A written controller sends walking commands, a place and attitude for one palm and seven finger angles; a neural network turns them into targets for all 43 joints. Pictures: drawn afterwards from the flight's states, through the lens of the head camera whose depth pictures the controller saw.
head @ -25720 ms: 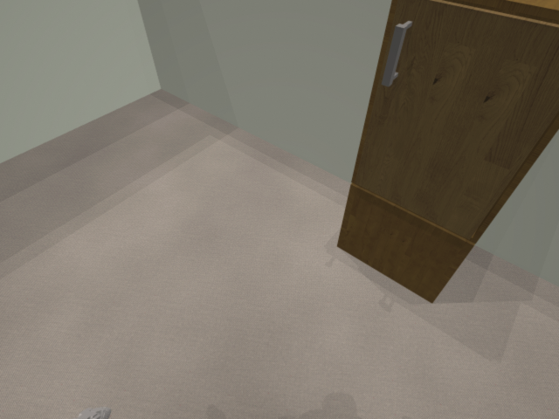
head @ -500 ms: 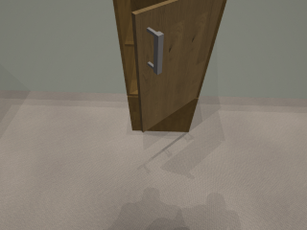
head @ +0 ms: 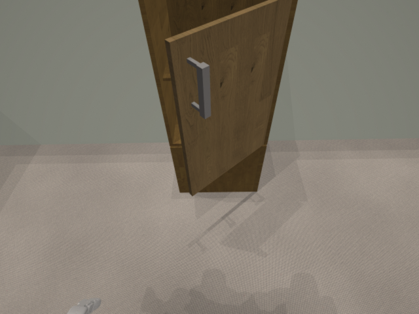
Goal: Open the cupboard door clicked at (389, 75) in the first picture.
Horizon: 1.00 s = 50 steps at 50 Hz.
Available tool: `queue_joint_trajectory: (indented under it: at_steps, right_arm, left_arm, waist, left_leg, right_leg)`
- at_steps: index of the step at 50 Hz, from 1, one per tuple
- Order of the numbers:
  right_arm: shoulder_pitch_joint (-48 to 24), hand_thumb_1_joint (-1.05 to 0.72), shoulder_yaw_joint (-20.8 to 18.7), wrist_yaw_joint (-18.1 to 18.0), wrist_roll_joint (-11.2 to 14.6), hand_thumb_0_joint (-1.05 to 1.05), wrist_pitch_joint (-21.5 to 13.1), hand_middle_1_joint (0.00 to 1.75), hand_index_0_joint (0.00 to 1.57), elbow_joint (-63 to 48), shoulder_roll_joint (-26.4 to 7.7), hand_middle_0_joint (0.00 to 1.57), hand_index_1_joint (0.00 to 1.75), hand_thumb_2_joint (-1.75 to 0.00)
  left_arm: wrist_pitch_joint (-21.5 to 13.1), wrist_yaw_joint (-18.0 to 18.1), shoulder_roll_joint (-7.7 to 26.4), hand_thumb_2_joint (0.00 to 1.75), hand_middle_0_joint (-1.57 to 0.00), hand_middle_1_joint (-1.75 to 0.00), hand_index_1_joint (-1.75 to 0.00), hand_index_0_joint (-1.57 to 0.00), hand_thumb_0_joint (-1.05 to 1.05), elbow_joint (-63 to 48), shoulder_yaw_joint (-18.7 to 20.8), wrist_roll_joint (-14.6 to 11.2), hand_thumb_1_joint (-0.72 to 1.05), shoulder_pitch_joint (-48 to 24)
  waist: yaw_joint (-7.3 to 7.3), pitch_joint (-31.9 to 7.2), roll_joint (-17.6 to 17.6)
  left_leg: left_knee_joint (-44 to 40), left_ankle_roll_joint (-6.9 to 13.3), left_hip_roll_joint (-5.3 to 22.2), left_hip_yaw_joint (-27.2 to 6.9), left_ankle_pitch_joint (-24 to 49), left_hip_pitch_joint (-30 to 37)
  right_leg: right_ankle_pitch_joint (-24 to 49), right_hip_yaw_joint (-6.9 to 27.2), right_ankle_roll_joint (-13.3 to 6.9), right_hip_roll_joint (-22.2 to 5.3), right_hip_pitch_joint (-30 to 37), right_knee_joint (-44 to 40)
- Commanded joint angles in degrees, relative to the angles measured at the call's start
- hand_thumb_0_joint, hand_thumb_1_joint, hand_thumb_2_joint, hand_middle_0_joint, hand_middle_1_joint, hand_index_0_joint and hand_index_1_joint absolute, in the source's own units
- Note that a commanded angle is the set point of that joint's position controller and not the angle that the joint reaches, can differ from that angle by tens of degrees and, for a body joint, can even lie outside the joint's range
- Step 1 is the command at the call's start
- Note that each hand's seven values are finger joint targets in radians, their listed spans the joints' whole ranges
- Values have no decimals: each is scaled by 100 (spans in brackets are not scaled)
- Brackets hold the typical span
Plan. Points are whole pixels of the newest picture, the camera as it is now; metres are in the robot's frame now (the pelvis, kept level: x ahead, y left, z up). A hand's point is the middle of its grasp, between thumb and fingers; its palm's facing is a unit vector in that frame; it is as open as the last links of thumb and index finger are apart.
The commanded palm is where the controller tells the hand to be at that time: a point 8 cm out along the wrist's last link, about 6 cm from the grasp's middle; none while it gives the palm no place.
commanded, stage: let the arm hang, fingers relaxed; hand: left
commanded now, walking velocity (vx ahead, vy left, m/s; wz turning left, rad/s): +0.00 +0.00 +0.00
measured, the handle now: (198, 88) +0.58 +0.05 +0.12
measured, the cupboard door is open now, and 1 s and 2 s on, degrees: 41 41 41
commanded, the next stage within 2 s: look to check the result in 0.02 s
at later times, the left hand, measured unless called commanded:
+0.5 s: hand out of the picture +0.10 +0.23 -0.16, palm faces -0.03 -0.94 -0.34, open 7.4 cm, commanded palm none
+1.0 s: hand out of the picture +0.10 +0.21 -0.17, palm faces -0.11 -0.95 -0.28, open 7.4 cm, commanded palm none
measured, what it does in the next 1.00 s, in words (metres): stands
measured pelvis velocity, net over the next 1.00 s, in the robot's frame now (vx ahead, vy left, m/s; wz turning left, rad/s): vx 0.02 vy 0.00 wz -0.13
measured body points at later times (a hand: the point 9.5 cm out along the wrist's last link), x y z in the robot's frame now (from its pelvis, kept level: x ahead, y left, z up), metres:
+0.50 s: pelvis +0.02 -0.01 +0.00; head +0.05 -0.03 +0.45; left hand +0.10 +0.28 -0.13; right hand +0.08 -0.30 -0.15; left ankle -0.01 +0.13 -0.75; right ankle +0.02 -0.10 -0.75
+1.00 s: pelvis +0.02 +0.00 -0.01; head +0.05 -0.01 +0.44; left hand +0.11 +0.26 -0.15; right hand +0.05 -0.27 -0.16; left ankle +0.00 +0.13 -0.75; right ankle +0.03 -0.10 -0.75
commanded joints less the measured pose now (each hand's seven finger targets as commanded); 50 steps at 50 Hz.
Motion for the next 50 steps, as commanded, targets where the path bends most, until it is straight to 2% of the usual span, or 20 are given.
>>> queue_joint_trajectory:
  at_steps: [1,4,8,18,27,29,35,37,38,40,41,43,44,46,48,49,50]
  right_arm:
    - [-36,-90,-147,-74,13,0,-87,30,20,-244,-954,20,30,-90]
    - [-46,-90,-141,-83,18,0,-75,30,20,-256,-990,20,30,-90]
    - [-51,-90,-123,-97,14,0,-76,30,20,-246,-1001,20,30,-90]
    - [51,-90,-111,-131,30,0,-58,30,20,-207,-977,20,30,-90]
    - [104,-90,-124,-136,39,0,-50,30,20,-175,-896,20,30,-90]
    - [112,-90,-129,-137,49,0,-58,30,20,-197,-906,20,30,-90]
    - [91,-90,-135,-135,36,0,-64,30,20,-185,-892,20,30,-90]
    - [97,-90,-143,-143,27,0,-75,30,20,-190,-928,20,30,-90]
    - [143,-90,-156,-159,23,0,-69,30,20,-206,-899,20,30,-90]
    - [452,-90,-89,-186,18,0,7,30,20,-185,-363,20,30,-90]
    - [560,-90,-84,-202,23,0,49,30,20,-190,-275,20,30,-90]
    - [639,-90,-159,-237,23,0,94,30,20,-327,-334,20,30,-90]
    - [662,-90,-191,-251,30,0,109,30,20,-413,-360,20,30,-90]
    - [671,-90,-263,-271,14,0,149,30,20,-580,-416,20,30,-90]
    - [661,-90,-328,-285,-14,0,159,30,20,-724,-507,20,30,-90]
    - [669,-90,-363,-290,-21,0,150,30,20,-792,-572,20,30,-90]
    - [685,-90,-399,-291,-45,0,129,30,20,-831,-607,20,30,-90]
  left_arm:
    - [-122,87,1226,90,-20,-30,-30,-20,0,-225,240,-28,90,-45]
    - [-125,89,1235,90,-20,-30,-30,-20,0,-240,243,-26,90,-34]
    - [-125,88,1237,90,-20,-30,-30,-20,0,-186,219,-39,90,-1]
    - [-129,111,1208,90,-20,-30,-30,-20,0,-111,205,-58,90,123]
    - [-129,124,1177,90,-20,-30,-30,-20,0,-95,205,-59,90,183]
    - [-144,126,1188,90,-20,-30,-30,-20,0,-105,217,-54,90,234]
    - [-132,121,1159,90,-20,-30,-30,-20,0,-134,206,-52,90,164]
    - [-132,111,1189,90,-20,-30,-30,-20,0,-143,221,-50,90,167]
    - [-109,108,1166,90,-20,-30,-30,-20,0,-182,240,-45,90,159]
    - [10,137,694,90,-20,-30,-30,-20,0,-162,181,-46,90,379]
    - [69,142,610,90,-20,-30,-30,-20,0,-188,184,-45,90,458]
    - [150,129,664,90,-20,-30,-30,-20,0,-312,252,-30,90,528]
    - [178,123,661,90,-20,-30,-30,-20,0,-381,284,-20,90,575]
    - [256,85,651,90,-20,-30,-30,-20,0,-585,324,-4,90,539]
    - [305,37,559,90,-20,-30,-30,-20,0,-764,352,13,90,533]
    - [321,17,479,90,-20,-30,-30,-20,0,-843,361,9,90,556]
    - [362,-14,415,90,-20,-30,-30,-20,0,-925,372,13,90,521]
  waist:
    - [37,-525,-167]
    - [34,-522,-199]
    - [20,-603,-89]
    - [7,-648,-206]
    - [17,-525,-235]
    - [26,-634,-264]
    - [13,-458,-154]
    - [20,-531,-151]
    - [4,-538,-193]
    - [-28,-618,-223]
    - [-28,-541,-224]
    - [-29,-489,-242]
    - [-26,-540,-263]
    - [-49,-314,-142]
    - [-37,-199,123]
    - [-19,-223,427]
    - [-6,-137,763]
  left_leg:
    - [-345,186,593,-498,839,-72]
    - [-353,181,599,-464,762,-15]
    - [-354,161,622,-425,923,96]
    - [-337,154,648,-373,1018,234]
    - [-365,153,647,-344,975,214]
    - [-336,161,652,-329,1004,293]
    - [-392,153,665,-341,963,216]
    - [-363,148,683,-304,1008,288]
    - [-270,141,711,-241,1092,322]
    - [-9,62,736,-17,1147,324]
    - [93,32,735,72,1039,231]
    - [292,33,770,193,911,151]
    - [380,60,808,222,875,195]
    - [388,135,946,167,589,62]
    - [252,291,1212,-20,416,47]
    - [100,443,1451,-228,441,106]
    - [-142,704,1870,-504,681,-3]
  right_leg:
    - [702,726,-161,-705,483,-402]
    - [641,732,-164,-681,466,-471]
    - [966,733,-174,-699,546,-437]
    - [1306,750,-186,-677,635,-450]
    - [1331,739,-178,-674,615,-480]
    - [1374,742,-173,-664,641,-478]
    - [1244,749,-176,-664,572,-489]
    - [1354,810,-188,-649,568,-459]
    - [1562,825,-195,-648,520,-379]
    - [1909,898,-145,-652,427,-130]
    - [1959,972,-144,-636,352,-19]
    - [2030,1084,-184,-595,173,217]
    - [2007,1128,-196,-546,47,327]
    - [1667,1138,-181,-420,-353,590]
    - [1160,1022,-118,-187,-763,1045]
    - [683,883,-68,-33,-985,1486]
    - [-500,615,3,104,-1161,2194]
